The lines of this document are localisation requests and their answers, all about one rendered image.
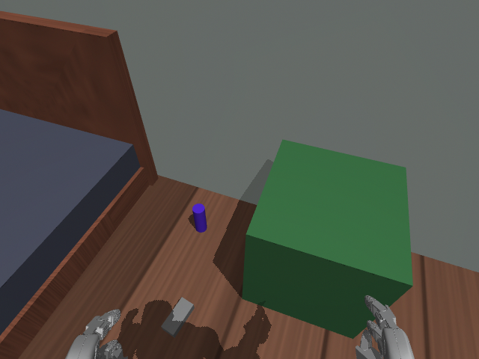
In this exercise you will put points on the right robot hand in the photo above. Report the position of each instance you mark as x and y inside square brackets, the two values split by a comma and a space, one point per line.
[393, 342]

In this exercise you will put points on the bed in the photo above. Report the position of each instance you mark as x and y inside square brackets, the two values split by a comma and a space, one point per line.
[74, 160]

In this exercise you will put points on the left robot hand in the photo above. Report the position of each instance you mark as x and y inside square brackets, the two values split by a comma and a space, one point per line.
[87, 345]

